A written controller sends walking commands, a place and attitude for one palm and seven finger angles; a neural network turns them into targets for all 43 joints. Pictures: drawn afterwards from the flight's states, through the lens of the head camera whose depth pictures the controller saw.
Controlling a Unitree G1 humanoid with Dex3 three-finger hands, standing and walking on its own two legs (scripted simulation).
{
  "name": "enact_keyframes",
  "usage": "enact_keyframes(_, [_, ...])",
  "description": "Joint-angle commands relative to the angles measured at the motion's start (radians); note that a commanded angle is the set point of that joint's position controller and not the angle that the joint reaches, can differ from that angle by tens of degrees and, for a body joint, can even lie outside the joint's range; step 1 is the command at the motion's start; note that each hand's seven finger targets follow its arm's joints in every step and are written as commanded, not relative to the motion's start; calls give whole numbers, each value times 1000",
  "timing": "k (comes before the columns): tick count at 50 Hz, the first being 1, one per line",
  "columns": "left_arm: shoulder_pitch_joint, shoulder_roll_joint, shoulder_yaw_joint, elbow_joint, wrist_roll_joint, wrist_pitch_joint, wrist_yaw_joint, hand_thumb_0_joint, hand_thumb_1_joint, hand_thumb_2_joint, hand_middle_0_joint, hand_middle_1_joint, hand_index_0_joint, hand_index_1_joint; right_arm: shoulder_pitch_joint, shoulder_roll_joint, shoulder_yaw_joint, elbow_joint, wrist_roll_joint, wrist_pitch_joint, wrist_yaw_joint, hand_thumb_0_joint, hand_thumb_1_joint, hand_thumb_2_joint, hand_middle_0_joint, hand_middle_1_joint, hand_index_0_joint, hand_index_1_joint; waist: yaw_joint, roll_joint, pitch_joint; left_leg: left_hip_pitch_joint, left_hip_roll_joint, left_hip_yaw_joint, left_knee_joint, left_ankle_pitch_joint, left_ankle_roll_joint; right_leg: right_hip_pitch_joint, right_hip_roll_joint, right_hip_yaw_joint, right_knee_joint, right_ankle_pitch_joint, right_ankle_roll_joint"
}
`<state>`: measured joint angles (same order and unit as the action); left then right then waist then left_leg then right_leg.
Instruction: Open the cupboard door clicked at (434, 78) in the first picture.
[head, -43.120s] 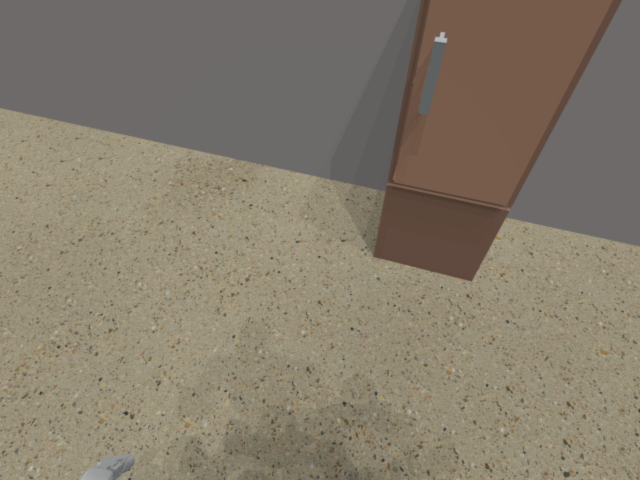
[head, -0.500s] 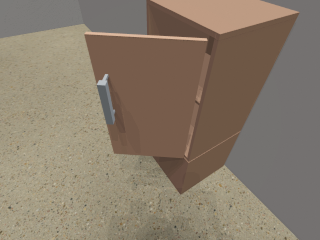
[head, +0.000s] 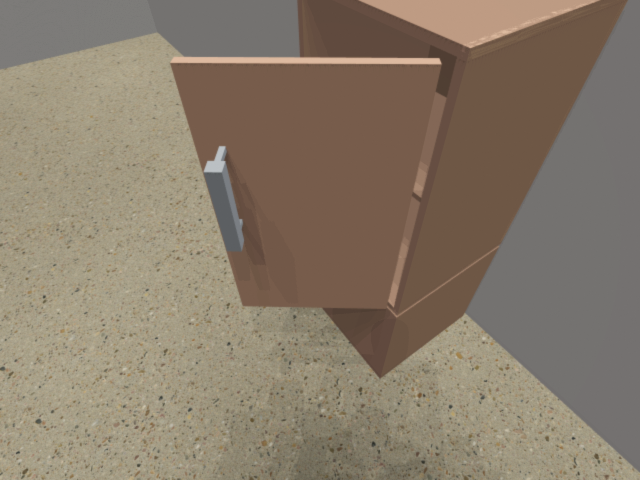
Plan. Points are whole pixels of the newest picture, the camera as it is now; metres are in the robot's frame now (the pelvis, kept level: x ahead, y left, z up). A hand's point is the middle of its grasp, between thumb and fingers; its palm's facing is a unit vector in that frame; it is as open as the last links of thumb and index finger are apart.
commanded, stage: look again from close up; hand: left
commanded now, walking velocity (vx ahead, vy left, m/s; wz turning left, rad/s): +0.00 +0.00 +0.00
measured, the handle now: (228, 200) +0.52 +0.18 +0.04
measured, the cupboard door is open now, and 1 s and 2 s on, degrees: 53 53 53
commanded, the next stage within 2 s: raise the hand with hooked fingers in 0.22 s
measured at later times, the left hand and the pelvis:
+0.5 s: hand (168, 426) +0.19 +0.20 -0.02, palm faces +0.23 -0.96 -0.14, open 7.5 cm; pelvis +0.00 +0.00 -0.01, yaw +2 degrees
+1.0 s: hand (170, 415) +0.20 +0.19 -0.01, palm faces -0.03 -0.99 -0.11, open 10.1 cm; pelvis -0.02 -0.04 -0.07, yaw +2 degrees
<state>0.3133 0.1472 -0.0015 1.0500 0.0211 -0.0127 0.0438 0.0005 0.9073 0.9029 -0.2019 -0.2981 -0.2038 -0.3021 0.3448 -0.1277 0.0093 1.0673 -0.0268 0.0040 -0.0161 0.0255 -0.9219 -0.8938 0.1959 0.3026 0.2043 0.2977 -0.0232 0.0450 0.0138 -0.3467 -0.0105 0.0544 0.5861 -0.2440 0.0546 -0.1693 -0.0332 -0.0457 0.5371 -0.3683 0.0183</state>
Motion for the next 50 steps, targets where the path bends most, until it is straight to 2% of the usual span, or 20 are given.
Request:
enact_keyframes(1, [87,78,15,-26,-5,-11,7,0,900,900,-200,-300,-200,-300,18,-120,-22,-54,10,-39,-6,0,-900,-900,200,300,200,300,27,-56,34,44,117,-164,-194,92,15,-56,-37,44,-73,86,-58])
enact_keyframes(13, [63,127,17,-22,-2,-3,2,0,900,900,-200,-300,-200,-300,-49,-169,-31,-43,13,-43,-7,0,-900,-900,200,300,200,300,30,-11,14,136,126,-154,-243,115,14,-60,-55,47,-107,103,-41])
enact_keyframes(15, [60,139,16,-20,0,-5,1,0,900,900,-200,-300,-200,-300,-63,-176,-31,-44,14,-44,-7,0,-900,-900,200,300,200,300,29,-26,14,142,119,-145,-230,148,14,-51,-63,53,-123,135,-42])
enact_keyframes(16, [59,121,7,-14,10,-6,34,0,900,900,-200,-300,-200,-300,-85,-198,-27,-106,23,-33,-3,0,-900,-900,200,300,200,300,19,-91,80,87,134,-134,-105,263,-14,-90,-57,71,-136,152,-37])
enact_keyframes(17, [-658,427,240,-1593,-149,-213,46,0,877,890,-202,-315,-202,-315,-54,-333,-86,-456,69,-182,-27,0,-900,-900,200,300,200,300,-97,59,-441,441,46,-134,-131,362,-53,-143,28,-54,-34,348,-48])
enact_keyframes(18, [-133,325,174,-1369,-97,-175,62,0,853,880,-203,-330,-203,-330,-110,-239,-22,-393,58,-284,-59,0,-900,-900,200,300,200,300,23,259,-455,575,122,-195,-188,429,-94,-214,36,-33,129,144,-52])
enact_keyframes(19, [-85,277,145,-1278,-111,-125,106,0,830,870,-205,-345,-205,-345,-128,-236,-31,-320,59,-304,-69,0,-900,-900,200,300,200,300,22,253,-392,445,99,-193,-235,320,-136,-238,30,-23,172,8,-46])
enact_keyframes(20, [207,-25,-38,-1023,-136,-33,93,0,807,860,-207,-360,-207,-360,-105,-177,-29,-317,77,-299,-56,0,-900,-900,200,300,200,300,-14,121,-186,334,102,-188,-255,196,-107,-307,34,-29,176,-25,-39])
enact_keyframes(21, [0,24,-1,-1214,-184,-75,79,0,783,850,-208,-375,-208,-375,-123,-230,-46,-399,72,-297,-46,0,-900,-900,200,300,200,300,-23,91,-81,212,93,-183,-228,53,-84,-299,23,-30,127,-20,-38])
enact_keyframes(23, [18,126,127,-1087,-176,-174,41,0,737,830,-212,-405,-212,-405,-156,-249,-60,-432,51,-301,-53,0,-900,-900,200,300,200,300,-27,-24,-1,23,38,-146,-96,-139,-54,-339,32,-52,10,-11,-42])
enact_keyframes(24, [104,166,214,-946,-185,-223,8,0,713,820,-213,-420,-213,-420,-153,-251,-67,-444,51,-285,-49,0,-900,-900,200,300,200,300,-6,-82,23,-59,17,-119,-32,-129,-55,-364,36,-56,5,-40,-46])
enact_keyframes(27, [255,90,224,-791,-252,-442,-177,0,643,790,-218,-465,-218,-465,-221,-241,-82,-507,34,-268,-29,0,-900,-900,200,300,200,300,51,-344,-30,-283,12,-83,166,-101,-62,-528,52,-55,176,-106,-46])
enact_keyframes(28, [253,84,207,-797,-269,-510,-251,0,620,780,-220,-480,-220,-480,-239,-248,-91,-535,35,-273,-19,0,-900,-900,200,300,200,300,58,-353,-59,-330,7,-71,212,-103,-63,-551,49,-37,215,-113,-46])
enact_keyframes(30, [263,152,259,-753,-300,-576,-395,0,573,760,-223,-510,-223,-510,-247,-260,-104,-599,56,-280,3,0,-900,-900,200,300,200,300,73,-233,-126,-355,-9,-58,275,-68,-65,-514,33,12,261,-46,-58])
enact_keyframes(33, [180,262,350,-927,-346,-516,-471,0,503,730,-228,-555,-228,-555,-274,-262,-101,-692,79,-278,-7,0,-900,-900,200,300,200,300,91,-18,-272,-338,-18,-26,311,-86,-44,-482,25,63,264,-71,-49])
enact_keyframes(35, [38,318,389,-1122,-385,-504,-458,0,457,710,-232,-585,-232,-585,-244,-253,-95,-720,74,-276,-26,0,-900,-900,200,300,200,300,70,55,-334,-337,-9,-36,342,-115,-34,-491,23,114,248,-156,-37])
enact_keyframes(37, [-45,327,409,-1302,-390,-558,-399,0,410,690,-235,-615,-235,-615,-204,-223,-86,-697,62,-282,-44,0,-900,-900,200,300,200,300,46,119,-375,-286,10,-56,369,-74,-23,-498,29,129,253,-130,-36])
enact_keyframes(41, [-129,280,321,-1362,-364,-655,-344,0,317,650,-242,-675,-242,-675,-159,-220,-71,-613,49,-300,-71,0,-900,-900,200,300,200,300,-31,97,-276,-322,33,-91,423,-74,-16,-608,54,116,293,-98,-43])
enact_keyframes(45, [-128,313,295,-1135,-369,-581,-456,0,223,610,-248,-735,-248,-735,-154,-257,-56,-571,67,-318,-85,0,-900,-900,200,300,200,300,-61,13,-208,-413,38,-106,455,-104,-11,-613,41,151,262,-95,-14])
enact_keyframes(50, [-8,399,445,-998,-432,-304,-550,0,107,560,-257,-810,-257,-810,-167,-264,-54,-639,91,-279,-91,0,-900,-900,200,300,200,300,45,-84,-361,-384,12,-97,391,2,-10,-349,-13,204,198,98,39])
